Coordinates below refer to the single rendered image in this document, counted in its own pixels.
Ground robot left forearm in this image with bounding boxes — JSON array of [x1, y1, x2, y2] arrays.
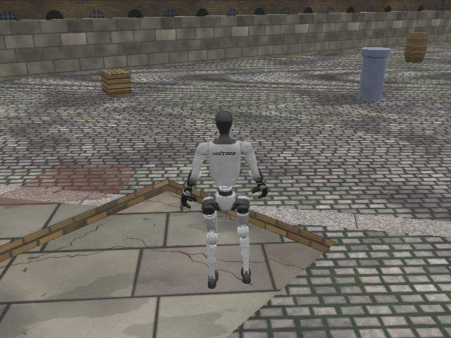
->
[[183, 170, 197, 196]]

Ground humanoid robot head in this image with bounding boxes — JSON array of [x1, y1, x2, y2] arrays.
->
[[213, 111, 236, 144]]

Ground robot right hand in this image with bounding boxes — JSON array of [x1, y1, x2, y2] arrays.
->
[[252, 186, 268, 199]]

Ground robot right thigh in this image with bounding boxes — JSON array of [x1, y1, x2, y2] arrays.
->
[[235, 196, 249, 239]]

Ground left robot upper arm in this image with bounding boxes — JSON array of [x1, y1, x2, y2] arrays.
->
[[190, 142, 210, 181]]

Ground robot right forearm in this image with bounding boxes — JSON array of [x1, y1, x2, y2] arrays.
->
[[254, 168, 266, 189]]

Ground right robot upper arm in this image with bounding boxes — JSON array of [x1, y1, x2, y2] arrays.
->
[[239, 141, 261, 179]]

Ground robot left hand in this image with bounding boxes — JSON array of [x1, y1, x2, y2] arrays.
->
[[181, 194, 197, 208]]

